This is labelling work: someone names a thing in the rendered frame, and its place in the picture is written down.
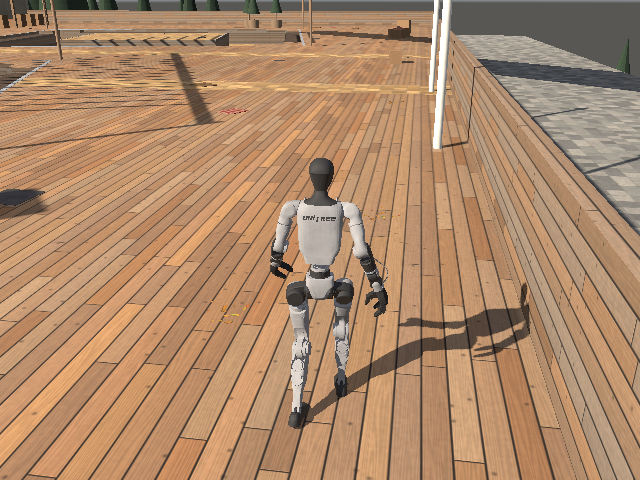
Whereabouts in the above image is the right robot hand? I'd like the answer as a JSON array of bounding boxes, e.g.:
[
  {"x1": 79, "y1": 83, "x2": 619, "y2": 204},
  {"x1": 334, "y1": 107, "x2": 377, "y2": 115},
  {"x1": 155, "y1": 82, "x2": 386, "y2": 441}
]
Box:
[{"x1": 365, "y1": 288, "x2": 388, "y2": 317}]

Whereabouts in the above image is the robot right shin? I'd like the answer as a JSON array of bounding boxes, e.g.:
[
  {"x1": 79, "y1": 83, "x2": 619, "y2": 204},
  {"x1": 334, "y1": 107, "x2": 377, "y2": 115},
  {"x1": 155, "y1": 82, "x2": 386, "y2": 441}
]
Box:
[{"x1": 335, "y1": 323, "x2": 349, "y2": 385}]

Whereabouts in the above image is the left robot hand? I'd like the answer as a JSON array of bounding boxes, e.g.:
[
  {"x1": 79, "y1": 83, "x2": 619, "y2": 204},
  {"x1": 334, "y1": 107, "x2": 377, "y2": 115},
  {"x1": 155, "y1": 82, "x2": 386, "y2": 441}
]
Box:
[{"x1": 270, "y1": 261, "x2": 293, "y2": 279}]

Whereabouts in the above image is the left robot upper arm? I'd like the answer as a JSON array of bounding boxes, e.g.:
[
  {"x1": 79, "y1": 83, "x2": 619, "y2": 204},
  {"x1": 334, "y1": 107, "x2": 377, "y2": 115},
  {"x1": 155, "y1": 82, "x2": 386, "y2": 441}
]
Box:
[{"x1": 273, "y1": 200, "x2": 301, "y2": 253}]

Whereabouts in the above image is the right robot forearm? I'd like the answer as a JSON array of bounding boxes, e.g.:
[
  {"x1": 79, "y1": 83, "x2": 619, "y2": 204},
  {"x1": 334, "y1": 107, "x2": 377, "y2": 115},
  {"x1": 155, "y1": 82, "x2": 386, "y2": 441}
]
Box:
[{"x1": 360, "y1": 243, "x2": 384, "y2": 292}]

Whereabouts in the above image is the right robot upper arm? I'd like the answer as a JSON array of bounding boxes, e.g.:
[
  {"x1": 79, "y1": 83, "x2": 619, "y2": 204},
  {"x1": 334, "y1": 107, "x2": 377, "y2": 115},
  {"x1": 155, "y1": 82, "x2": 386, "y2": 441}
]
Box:
[{"x1": 341, "y1": 202, "x2": 369, "y2": 259}]

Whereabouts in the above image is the left robot forearm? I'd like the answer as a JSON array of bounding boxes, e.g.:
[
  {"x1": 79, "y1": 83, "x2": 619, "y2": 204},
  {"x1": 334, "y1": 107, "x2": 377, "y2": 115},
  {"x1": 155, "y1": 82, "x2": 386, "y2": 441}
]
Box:
[{"x1": 270, "y1": 238, "x2": 284, "y2": 267}]

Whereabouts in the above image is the left robot thigh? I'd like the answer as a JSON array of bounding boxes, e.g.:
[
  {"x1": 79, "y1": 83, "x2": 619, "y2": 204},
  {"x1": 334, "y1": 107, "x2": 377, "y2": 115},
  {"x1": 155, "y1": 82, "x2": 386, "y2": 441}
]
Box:
[{"x1": 286, "y1": 281, "x2": 312, "y2": 359}]

